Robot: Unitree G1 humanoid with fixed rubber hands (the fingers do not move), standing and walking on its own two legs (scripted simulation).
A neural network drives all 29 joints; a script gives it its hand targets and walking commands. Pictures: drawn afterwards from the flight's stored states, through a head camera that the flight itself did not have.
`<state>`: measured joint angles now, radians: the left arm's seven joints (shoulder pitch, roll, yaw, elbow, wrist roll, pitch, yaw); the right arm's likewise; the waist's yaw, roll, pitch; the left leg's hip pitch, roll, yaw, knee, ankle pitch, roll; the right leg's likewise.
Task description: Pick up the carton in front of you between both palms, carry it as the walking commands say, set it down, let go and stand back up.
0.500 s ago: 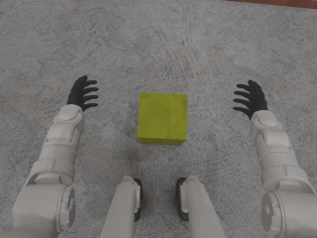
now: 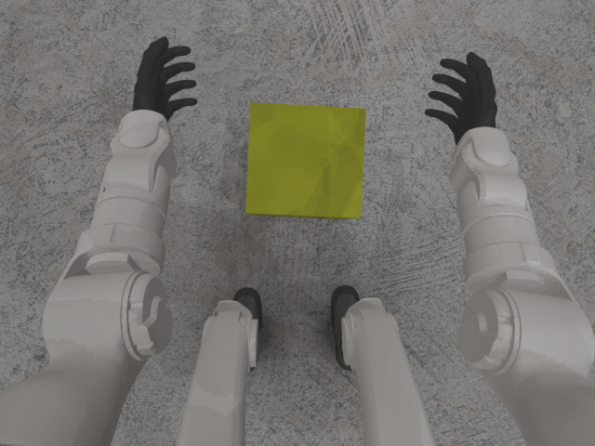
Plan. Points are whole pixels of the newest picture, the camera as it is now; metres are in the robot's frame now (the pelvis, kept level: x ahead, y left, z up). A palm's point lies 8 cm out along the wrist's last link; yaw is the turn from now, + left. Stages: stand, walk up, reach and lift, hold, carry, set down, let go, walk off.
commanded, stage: reach and lift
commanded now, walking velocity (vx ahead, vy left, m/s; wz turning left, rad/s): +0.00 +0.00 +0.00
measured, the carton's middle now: (303, 170) +0.48 -0.02 -0.48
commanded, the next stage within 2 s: none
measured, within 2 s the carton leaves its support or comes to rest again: leaves its support in 1.50 s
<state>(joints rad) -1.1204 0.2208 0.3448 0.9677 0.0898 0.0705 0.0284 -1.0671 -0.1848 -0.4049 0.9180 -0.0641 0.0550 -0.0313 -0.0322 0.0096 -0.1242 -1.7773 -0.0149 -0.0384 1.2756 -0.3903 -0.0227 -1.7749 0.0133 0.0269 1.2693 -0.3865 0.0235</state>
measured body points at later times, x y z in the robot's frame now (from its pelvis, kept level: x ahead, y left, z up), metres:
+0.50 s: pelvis -0.05 +0.00 -0.20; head +0.31 +0.00 +0.07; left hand +0.51 +0.17 -0.37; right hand +0.48 -0.21 -0.37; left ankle +0.06 +0.13 -0.57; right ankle +0.07 -0.13 -0.57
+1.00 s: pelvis -0.04 +0.00 -0.24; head +0.32 +0.00 +0.01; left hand +0.51 +0.16 -0.42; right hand +0.49 -0.19 -0.42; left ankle +0.06 +0.13 -0.57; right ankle +0.07 -0.13 -0.57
